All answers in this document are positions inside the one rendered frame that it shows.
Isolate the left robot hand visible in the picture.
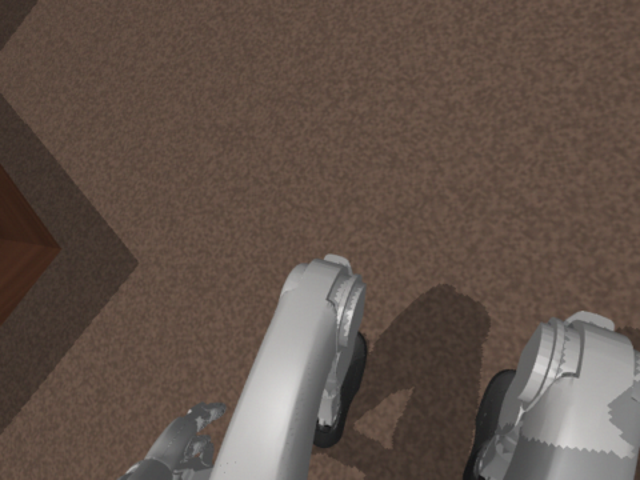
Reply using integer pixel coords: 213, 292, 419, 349
144, 402, 227, 480

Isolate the right robot foot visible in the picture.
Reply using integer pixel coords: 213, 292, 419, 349
463, 369, 516, 480

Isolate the left robot arm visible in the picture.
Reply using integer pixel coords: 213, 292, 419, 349
117, 459, 173, 480

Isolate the left robot foot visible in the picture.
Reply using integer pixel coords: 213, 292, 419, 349
313, 332, 367, 448

